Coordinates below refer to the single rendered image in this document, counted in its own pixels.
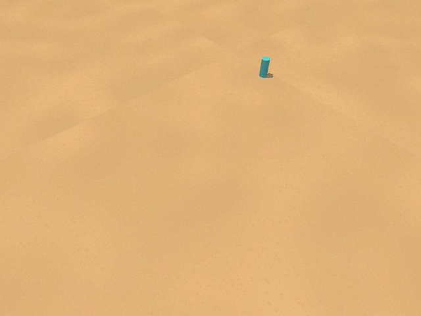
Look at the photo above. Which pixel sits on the can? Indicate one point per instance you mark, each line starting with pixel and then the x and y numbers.
pixel 264 67

